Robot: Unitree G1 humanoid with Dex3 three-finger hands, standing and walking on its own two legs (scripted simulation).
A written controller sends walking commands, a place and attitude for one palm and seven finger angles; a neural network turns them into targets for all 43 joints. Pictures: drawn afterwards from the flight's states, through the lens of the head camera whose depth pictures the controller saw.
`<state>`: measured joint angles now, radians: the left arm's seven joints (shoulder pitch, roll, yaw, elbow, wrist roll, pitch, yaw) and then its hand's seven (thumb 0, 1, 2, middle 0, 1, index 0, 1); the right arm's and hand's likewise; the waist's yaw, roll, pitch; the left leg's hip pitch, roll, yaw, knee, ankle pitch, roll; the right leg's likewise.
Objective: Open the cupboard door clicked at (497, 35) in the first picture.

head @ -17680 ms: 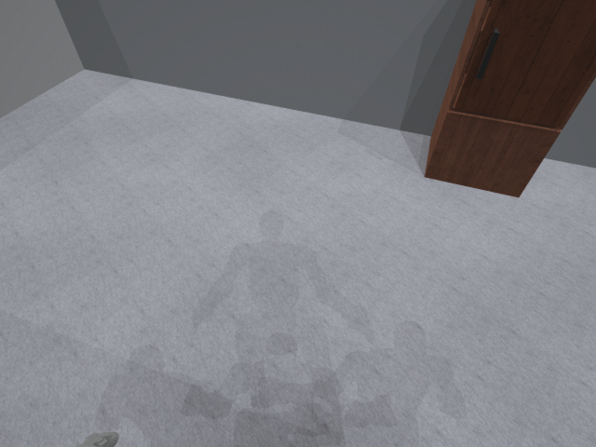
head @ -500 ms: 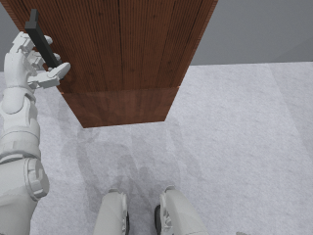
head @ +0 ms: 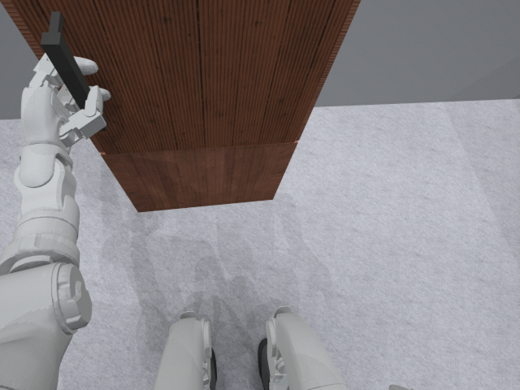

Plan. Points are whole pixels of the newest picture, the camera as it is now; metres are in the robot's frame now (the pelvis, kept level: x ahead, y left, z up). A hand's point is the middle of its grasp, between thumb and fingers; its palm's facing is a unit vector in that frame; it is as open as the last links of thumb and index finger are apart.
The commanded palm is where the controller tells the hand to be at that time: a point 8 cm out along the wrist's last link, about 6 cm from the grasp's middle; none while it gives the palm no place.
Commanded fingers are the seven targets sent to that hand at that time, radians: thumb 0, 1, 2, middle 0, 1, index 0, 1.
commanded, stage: pull the door open along its arc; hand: left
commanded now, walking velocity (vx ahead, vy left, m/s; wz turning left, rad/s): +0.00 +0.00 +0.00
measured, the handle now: (80, 79) +0.56 +0.23 +0.05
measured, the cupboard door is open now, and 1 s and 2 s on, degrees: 0 39 38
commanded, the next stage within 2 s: open thumb and fingers to let go in 0.88 s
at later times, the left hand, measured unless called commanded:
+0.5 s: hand (132, 182) +0.40 +0.15 +0.05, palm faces +0.46 -0.88 +0.09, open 5.8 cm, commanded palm +0.33 +0.17 +0.04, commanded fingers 0.00 0.90 0.90 -0.40 -1.35 -0.40 -1.35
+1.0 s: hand (204, 259) +0.29 +0.06 +0.05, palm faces +0.44 -0.90 -0.02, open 5.8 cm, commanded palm +0.25 +0.10 +0.04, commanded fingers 0.00 0.76 0.84 -0.39 -1.34 -0.39 -1.34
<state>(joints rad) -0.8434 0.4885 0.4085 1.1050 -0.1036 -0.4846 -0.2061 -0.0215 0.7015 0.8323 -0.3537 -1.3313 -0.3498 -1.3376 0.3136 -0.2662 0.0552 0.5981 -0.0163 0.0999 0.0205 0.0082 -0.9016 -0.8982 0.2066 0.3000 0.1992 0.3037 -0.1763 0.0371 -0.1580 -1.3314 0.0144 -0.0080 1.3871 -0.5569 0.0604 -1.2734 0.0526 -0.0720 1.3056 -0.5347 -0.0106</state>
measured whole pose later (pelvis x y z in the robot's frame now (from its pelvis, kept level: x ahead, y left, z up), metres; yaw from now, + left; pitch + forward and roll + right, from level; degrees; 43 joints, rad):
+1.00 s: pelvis +0.03 -0.04 +0.03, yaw +5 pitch +21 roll -1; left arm 0.19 -0.10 -0.22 0.25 0.14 -0.47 0.57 0.00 0.72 0.78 -0.30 -1.30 -0.35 -1.35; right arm 0.16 -0.17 0.02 0.57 -0.08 -0.05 0.03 0.01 -0.90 -0.90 0.20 0.30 0.20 0.30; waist 0.00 0.02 -0.23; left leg -1.06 -0.02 -0.04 1.25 -0.56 -0.01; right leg -1.02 0.02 -0.10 1.24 -0.59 -0.07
